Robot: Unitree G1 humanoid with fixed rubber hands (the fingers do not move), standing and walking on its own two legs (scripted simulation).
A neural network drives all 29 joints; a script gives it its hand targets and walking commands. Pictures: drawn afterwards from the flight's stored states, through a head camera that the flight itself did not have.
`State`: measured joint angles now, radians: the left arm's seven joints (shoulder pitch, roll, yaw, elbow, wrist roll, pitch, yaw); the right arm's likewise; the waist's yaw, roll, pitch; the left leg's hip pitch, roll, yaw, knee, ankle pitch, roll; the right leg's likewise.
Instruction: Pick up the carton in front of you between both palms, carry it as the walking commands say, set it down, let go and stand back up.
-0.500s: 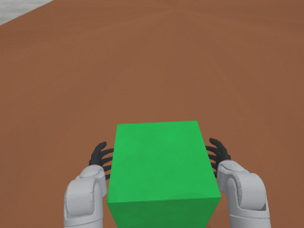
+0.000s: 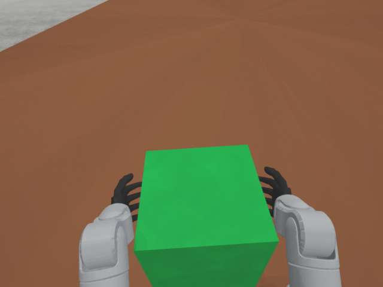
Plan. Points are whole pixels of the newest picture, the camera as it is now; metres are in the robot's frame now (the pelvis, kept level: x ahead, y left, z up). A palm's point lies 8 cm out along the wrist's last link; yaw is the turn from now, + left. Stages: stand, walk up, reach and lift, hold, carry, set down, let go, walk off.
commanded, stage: carry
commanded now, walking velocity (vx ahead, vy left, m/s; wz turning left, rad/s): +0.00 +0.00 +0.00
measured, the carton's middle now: (201, 222) +0.28 +0.00 +0.03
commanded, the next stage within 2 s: hold in 1.56 s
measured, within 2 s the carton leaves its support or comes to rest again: neither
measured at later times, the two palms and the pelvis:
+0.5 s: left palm (118, 215) +0.27 +0.16 +0.08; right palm (273, 209) +0.27 -0.14 +0.08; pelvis +0.01 +0.01 -0.01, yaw +0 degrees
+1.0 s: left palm (121, 235) +0.25 +0.16 +0.04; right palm (273, 230) +0.25 -0.14 +0.04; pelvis -0.03 +0.01 +0.00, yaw +0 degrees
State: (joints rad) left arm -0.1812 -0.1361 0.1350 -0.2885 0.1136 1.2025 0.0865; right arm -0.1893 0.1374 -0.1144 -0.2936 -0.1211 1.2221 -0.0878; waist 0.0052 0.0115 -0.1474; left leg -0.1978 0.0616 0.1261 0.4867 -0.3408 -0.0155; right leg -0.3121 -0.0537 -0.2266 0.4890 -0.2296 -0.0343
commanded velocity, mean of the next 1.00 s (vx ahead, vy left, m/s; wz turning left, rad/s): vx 0.00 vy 0.00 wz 0.00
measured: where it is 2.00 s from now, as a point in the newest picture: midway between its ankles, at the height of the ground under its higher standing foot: outside the picture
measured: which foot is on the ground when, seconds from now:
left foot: down 0.00-1.00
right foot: down 0.00-1.00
